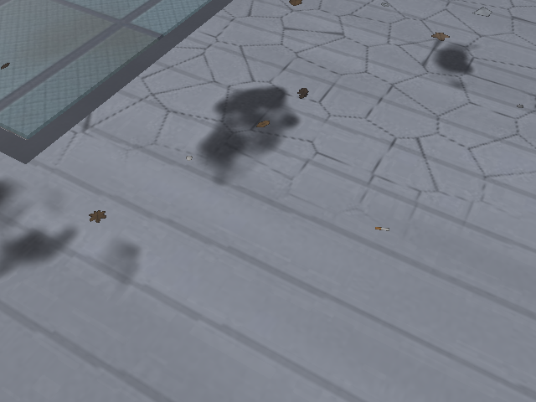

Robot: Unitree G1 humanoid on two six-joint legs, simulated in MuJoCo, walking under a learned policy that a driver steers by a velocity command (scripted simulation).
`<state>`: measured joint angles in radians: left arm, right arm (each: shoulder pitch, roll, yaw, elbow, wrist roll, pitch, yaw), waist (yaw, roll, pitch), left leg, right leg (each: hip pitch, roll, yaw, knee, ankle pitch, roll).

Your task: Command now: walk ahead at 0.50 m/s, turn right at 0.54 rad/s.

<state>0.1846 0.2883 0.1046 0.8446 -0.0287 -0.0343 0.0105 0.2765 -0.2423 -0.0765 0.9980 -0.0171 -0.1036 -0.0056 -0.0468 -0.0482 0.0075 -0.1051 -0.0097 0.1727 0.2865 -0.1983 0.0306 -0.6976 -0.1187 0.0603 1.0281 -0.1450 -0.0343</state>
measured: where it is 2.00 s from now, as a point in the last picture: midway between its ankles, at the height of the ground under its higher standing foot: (359, 337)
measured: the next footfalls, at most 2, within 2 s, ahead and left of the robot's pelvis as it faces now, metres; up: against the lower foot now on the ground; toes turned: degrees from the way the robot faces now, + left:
right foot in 0.26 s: +0.29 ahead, -0.16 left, +0.00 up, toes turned -13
left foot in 0.74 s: +0.63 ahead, -0.05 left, +0.00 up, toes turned -29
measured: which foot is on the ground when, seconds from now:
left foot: down 0.00-0.26, up 0.28-0.72, down 0.74-1.00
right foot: up 0.00-0.24, down 0.26-0.76, up 0.78-1.00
